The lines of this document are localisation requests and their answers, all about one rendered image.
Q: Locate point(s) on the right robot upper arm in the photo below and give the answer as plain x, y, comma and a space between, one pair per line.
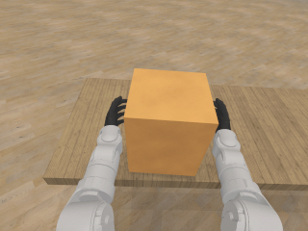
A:
243, 215

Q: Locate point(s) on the carton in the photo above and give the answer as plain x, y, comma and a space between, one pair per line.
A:
169, 121

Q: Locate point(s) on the robot left forearm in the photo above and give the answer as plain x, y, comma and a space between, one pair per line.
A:
99, 179

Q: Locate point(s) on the left robot upper arm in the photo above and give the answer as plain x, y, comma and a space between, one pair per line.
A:
92, 215

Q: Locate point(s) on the robot left hand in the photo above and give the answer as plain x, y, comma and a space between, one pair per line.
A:
113, 114

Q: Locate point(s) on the robot right forearm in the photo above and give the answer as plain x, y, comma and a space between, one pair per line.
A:
233, 173

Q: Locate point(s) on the robot right hand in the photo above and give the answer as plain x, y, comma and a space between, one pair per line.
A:
222, 115

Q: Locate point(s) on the table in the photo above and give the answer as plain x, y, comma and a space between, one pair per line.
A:
271, 125

